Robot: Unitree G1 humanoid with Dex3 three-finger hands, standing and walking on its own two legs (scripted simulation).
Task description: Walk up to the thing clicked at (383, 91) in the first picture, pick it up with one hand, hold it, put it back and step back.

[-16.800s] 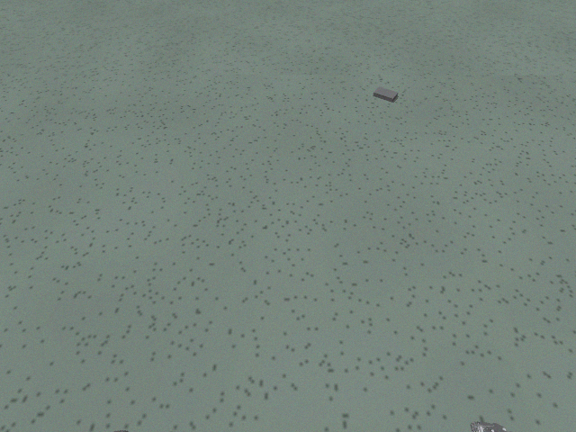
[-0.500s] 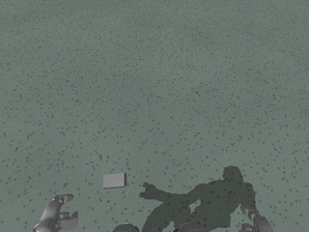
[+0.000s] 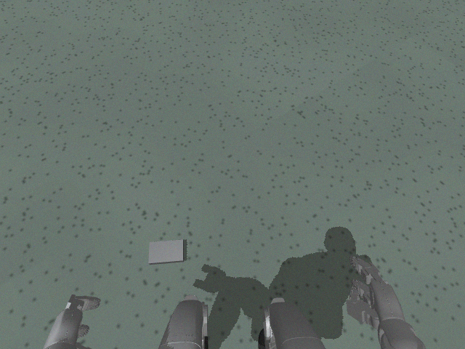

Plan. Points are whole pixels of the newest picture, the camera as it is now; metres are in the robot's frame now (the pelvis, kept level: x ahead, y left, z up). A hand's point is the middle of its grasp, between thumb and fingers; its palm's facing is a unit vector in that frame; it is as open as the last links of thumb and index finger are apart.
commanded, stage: rise first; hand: left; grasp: from above
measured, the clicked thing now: (166, 251) +0.42 +0.24 -0.67
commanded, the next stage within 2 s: none
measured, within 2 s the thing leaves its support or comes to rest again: neither
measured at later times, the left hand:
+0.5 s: hand (120, 293) +0.24 +0.29 -0.33, palm faces -0.44 -0.44 -0.78, open 14.1 cm
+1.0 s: hand (133, 269) +0.32 +0.30 -0.46, palm faces -0.46 -0.10 -0.88, open 14.1 cm
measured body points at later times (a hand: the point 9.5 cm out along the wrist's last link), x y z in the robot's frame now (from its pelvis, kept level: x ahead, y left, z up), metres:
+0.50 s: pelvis -0.05 -0.01 -0.19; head +0.14 +0.01 +0.22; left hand +0.26 +0.31 -0.29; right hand +0.14 -0.27 -0.31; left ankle +0.02 +0.12 -0.65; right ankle +0.00 -0.13 -0.65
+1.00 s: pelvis -0.09 +0.00 -0.31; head +0.13 +0.04 +0.08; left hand +0.34 +0.30 -0.41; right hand -0.03 -0.29 -0.43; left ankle +0.02 +0.12 -0.65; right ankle +0.00 -0.13 -0.65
